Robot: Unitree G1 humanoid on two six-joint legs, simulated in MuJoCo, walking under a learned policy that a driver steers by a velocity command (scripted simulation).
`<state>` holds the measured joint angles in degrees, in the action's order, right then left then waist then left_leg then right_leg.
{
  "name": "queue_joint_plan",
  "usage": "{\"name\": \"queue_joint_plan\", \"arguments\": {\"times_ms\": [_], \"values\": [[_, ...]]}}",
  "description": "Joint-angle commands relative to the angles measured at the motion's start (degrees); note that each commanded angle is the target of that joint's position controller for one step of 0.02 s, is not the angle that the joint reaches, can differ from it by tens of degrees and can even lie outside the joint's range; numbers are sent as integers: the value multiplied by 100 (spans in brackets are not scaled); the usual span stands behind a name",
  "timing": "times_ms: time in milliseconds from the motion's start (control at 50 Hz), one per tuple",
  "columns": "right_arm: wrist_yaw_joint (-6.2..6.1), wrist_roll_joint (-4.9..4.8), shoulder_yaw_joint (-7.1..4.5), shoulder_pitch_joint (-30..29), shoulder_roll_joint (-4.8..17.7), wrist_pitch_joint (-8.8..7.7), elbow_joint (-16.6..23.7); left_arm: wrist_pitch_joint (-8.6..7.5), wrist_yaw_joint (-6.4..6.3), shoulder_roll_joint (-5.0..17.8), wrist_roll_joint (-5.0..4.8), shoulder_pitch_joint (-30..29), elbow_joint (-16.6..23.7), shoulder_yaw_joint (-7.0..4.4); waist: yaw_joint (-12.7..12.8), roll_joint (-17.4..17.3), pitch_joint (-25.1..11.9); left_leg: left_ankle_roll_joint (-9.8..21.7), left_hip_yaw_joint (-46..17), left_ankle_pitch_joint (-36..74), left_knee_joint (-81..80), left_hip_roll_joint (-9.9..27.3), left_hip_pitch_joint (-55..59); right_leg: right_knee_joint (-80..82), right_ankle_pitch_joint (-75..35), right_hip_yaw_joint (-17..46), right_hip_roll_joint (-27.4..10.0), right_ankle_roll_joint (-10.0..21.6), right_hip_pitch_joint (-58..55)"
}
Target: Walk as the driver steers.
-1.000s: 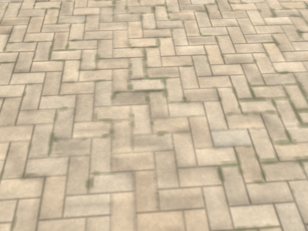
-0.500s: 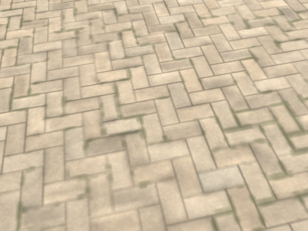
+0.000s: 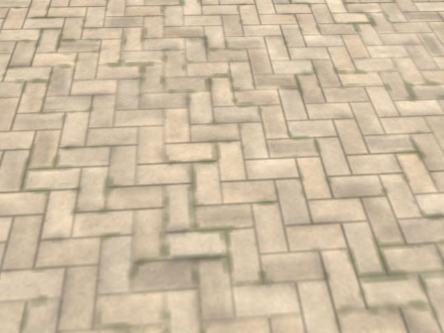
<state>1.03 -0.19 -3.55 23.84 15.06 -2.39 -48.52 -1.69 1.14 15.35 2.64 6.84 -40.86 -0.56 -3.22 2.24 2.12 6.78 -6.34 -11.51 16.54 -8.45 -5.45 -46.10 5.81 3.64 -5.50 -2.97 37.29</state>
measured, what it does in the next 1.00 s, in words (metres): walks ahead, turning left: right foot, then left foot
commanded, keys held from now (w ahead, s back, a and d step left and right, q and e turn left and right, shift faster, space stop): w+q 0.14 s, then q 0.46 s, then w+q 0.04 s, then w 0.10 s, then w+e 0.26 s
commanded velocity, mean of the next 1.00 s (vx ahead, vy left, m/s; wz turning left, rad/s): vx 0.29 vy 0.00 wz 0.41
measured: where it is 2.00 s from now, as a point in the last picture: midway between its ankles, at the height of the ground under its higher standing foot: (192, 270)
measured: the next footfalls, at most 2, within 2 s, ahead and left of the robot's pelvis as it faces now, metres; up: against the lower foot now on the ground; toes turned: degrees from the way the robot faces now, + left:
right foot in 0.18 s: +0.29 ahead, -0.13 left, +0.00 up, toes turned +9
left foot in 0.68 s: +0.28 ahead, +0.10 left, +0.00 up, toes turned +27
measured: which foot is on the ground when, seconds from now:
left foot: down 0.00-0.18, up 0.20-0.66, down 0.68-1.00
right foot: up 0.00-0.16, down 0.18-0.68, up 0.70-1.00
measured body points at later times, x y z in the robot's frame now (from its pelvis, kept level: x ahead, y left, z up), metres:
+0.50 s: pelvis +0.21 -0.05 +0.00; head +0.26 -0.05 +0.45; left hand +0.21 +0.24 -0.11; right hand +0.43 -0.26 -0.12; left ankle +0.23 +0.09 -0.68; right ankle +0.25 -0.13 -0.75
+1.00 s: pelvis +0.32 +0.03 +0.00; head +0.32 +0.05 +0.45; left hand +0.29 +0.31 -0.13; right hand +0.48 -0.18 -0.11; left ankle +0.25 +0.08 -0.75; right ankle +0.44 -0.08 -0.68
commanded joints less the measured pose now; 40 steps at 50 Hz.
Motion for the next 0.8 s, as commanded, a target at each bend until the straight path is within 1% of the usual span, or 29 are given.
{"name": "queue_joint_plan", "arguments": {"times_ms": [20,60,100,140,160,180,200,220,240,260,280,300,320,340,400,460,500,540,600,620,640,660,680,700,720,740,760,780,800], "values": [[-59,16,-252,363,957,-54,255,-91,14,379,-44,-742,563,-63,-147,-571,-24,562,-1194,1851,-285,1325,50,552,-462,-289,296,-49,-8],[-90,67,-260,488,974,-36,255,-132,18,394,-73,-1020,677,-44,-241,-607,-33,557,-1336,2229,-41,1388,296,852,-391,-291,410,-3,-40],[-133,104,-278,428,1029,-24,305,-180,10,466,-95,-1055,743,-50,-186,-670,-58,477,-1544,2452,207,1488,412,1186,-192,-209,501,93,-340],[-159,120,-304,69,1126,-26,418,-228,-34,627,-115,-519,614,-106,141,-746,-166,269,-1667,2702,556,1490,133,1601,202,-179,644,249,-1337],[-143,100,-305,-66,1146,-41,438,-272,-102,748,-101,55,434,-164,409,-663,-368,106,-1585,3269,1177,1263,-11,1890,231,-229,787,359,-2141],[-99,14,-277,-120,1046,-79,448,-369,-186,960,-30,731,308,-237,762,-356,-801,-93,-1263,3138,2286,869,-382,2204,-114,60,384,557,-3252],[-107,-81,-149,2,574,-119,647,-396,-301,1393,91,1616,302,-332,976,355,-1731,-251,-668,1027,3910,549,-1138,2075,-499,1369,-1192,863,-4630],[-162,-171,-127,783,431,-49,767,-273,-285,1730,41,1342,366,-427,485,1522,-2228,-393,-32,-2556,5128,-228,-2483,2363,-1729,3487,-2357,1629,-5319],[-232,72,-190,698,880,87,504,-194,-249,1167,-101,1108,393,-365,362,435,-1660,-385,-42,-2134,5583,394,-2771,2217,-1925,3186,-2118,1650,-4682],[-189,126,-217,245,905,137,510,-195,-234,661,-151,863,424,-224,381,16,-1018,-441,40,-1774,5530,490,-2721,2253,-2483,2166,-1759,1526,-4032],[-143,125,-206,32,779,183,555,-192,-217,455,-128,696,405,-156,308,-48,-707,-523,113,-1551,5361,650,-2661,2403,-2993,1396,-1451,1375,-3596],[-81,170,-208,-101,719,257,595,-205,-232,414,-139,664,368,-137,268,242,-560,-584,161,-1405,5202,771,-2606,2519,-3160,924,-1222,1273,-3338],[-20,187,-198,-67,658,339,598,-216,-233,465,-153,631,326,-153,207,482,-496,-654,257,-1284,5213,751,-2476,2628,-3368,568,-1060,1254,-3091],[27,173,-194,-91,620,388,638,-243,-222,527,-164,681,282,-177,172,561,-543,-686,297,-1142,5189,710,-2392,2674,-3628,364,-1015,1268,-2997],[94,154,-175,-360,560,464,793,-242,-236,632,-160,659,235,-234,96,485,-610,-760,360,-825,4967,723,-2552,2801,-3636,-64,-1083,1403,-2961],[155,179,-101,-829,447,518,1007,-162,-260,643,-160,682,165,-257,160,533,-471,-777,535,-327,4232,885,-2612,2887,-3186,-510,-1024,1376,-2895],[203,175,-40,-1073,364,523,1116,-121,-253,686,-164,678,137,-282,211,563,-450,-732,684,-44,3577,943,-2262,2840,-2858,-819,-956,1312,-2747],[221,163,-13,-1298,357,517,1223,-84,-229,802,-159,734,107,-334,294,607,-442,-653,849,-33,3009,916,-1890,2717,-2636,-987,-988,1245,-2679],[201,156,-35,-1528,455,508,1387,23,-199,978,-168,919,57,-421,440,649,-428,-528,1013,-492,2417,831,-1679,2343,-2345,-981,-1164,1160,-2925],[195,154,-42,-1579,468,496,1439,60,-193,1024,-164,973,56,-445,489,656,-458,-450,1057,-671,2212,810,-1586,2252,-1852,-935,-1258,1113,-2971],[192,167,-54,-1572,489,474,1478,104,-198,1071,-162,1003,54,-468,484,620,-491,-344,1097,-841,1900,773,-1377,2101,-994,-921,-1297,1035,-2928],[174,213,-72,-1368,506,429,1418,149,-202,1060,-155,1057,33,-470,384,384,-569,-209,1108,-851,1384,654,-840,1750,99,-966,-1194,918,-2654],[115,264,-166,-835,752,363,1219,178,-183,814,-84,1214,32,-395,212,-411,-763,-19,493,-1161,853,877,11,806,1031,-1176,-900,723,-2079],[41,256,-329,-474,1449,331,1282,177,-86,246,-96,1033,445,-208,19,-2215,-859,671,-2248,-2219,-117,2581,1027,-1051,2960,-1769,96,298,-235],[4,105,-339,-191,1484,328,1256,238,-92,673,87,673,512,-310,-281,-1583,-598,1215,-3324,-2184,-577,3116,667,-1729,3315,-778,435,272,527],[-43,91,-236,-177,1153,338,1124,238,-47,761,12,468,515,-363,-213,-1177,-211,1194,-2701,-1980,-518,2895,407,-1856,2758,-416,194,306,547],[-69,118,-114,-404,808,312,1048,175,17,658,-94,515,421,-330,-5,-994,15,956,-2070,-1774,-617,2598,60,-1557,2115,-363,57,339,337],[-95,125,-56,-690,669,263,1057,123,53,619,-102,640,292,-329,175,-937,36,686,-1564,-1397,-736,2268,-42,-1238,1704,-376,-11,347,46],[-118,120,-14,-850,570,186,1057,118,74,618,-44,890,94,-332,276,-991,-46,555,-1144,-715,-771,2055,-57,-1201,1380,-456,-4,328,-256]]}}
Velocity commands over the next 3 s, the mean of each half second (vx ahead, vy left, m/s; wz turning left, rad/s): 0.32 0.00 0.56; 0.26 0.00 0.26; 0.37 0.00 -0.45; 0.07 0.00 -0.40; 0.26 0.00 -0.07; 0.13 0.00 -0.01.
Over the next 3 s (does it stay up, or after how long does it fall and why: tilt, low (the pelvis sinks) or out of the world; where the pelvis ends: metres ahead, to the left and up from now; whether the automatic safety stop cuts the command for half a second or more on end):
stays up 0.89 0.10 -0.01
